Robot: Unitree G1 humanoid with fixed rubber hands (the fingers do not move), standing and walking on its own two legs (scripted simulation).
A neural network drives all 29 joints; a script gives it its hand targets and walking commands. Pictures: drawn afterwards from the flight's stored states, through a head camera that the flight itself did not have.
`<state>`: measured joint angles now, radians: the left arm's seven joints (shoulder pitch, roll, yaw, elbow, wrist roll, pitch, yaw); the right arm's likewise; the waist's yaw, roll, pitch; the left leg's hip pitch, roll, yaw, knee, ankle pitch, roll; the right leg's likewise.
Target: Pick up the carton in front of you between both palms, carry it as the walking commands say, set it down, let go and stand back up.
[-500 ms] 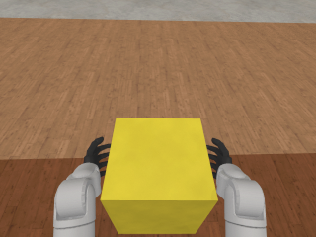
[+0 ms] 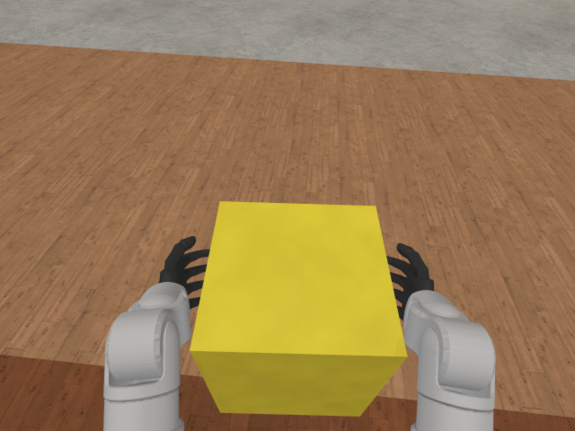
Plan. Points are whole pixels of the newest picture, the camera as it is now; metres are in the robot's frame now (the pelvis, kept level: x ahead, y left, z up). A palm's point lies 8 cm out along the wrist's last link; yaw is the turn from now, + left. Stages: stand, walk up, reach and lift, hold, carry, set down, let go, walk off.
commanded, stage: carry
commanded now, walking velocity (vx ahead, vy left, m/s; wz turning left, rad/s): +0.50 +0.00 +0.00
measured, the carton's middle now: (293, 315) +0.28 +0.00 +0.01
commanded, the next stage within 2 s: none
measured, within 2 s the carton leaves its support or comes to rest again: neither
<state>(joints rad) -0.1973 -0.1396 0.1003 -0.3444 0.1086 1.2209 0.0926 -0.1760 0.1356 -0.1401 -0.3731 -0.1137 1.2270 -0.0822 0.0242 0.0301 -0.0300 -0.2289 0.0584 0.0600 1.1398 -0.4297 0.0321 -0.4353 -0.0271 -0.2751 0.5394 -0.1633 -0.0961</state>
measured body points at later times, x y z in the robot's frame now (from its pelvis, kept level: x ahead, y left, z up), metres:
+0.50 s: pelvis +0.33 +0.05 +0.00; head +0.37 +0.07 +0.44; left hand +0.70 +0.17 +0.09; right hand +0.67 -0.13 +0.10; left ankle +0.41 +0.12 -0.72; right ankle +0.17 -0.06 -0.63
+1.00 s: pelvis +0.67 +0.01 -0.03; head +0.72 +0.01 +0.42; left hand +1.03 +0.17 +0.06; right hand +1.05 -0.13 +0.05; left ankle +0.55 +0.13 -0.65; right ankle +0.70 -0.03 -0.75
